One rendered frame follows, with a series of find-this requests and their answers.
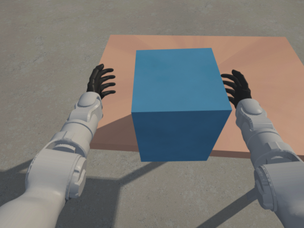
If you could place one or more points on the carton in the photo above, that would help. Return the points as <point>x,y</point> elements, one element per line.
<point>179,104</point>

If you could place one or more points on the robot left upper arm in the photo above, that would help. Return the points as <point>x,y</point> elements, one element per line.
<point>54,178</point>

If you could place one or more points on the robot left hand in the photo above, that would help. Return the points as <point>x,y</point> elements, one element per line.
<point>95,81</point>

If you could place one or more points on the robot right upper arm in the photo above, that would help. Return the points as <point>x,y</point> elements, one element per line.
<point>280,188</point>

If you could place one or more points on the robot left forearm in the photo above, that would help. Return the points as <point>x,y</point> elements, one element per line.
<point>79,129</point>

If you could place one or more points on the robot right forearm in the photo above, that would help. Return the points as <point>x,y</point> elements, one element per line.
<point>261,137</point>

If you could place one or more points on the table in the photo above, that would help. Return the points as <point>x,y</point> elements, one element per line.
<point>272,69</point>

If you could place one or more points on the robot right hand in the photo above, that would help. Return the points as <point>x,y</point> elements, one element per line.
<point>240,89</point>

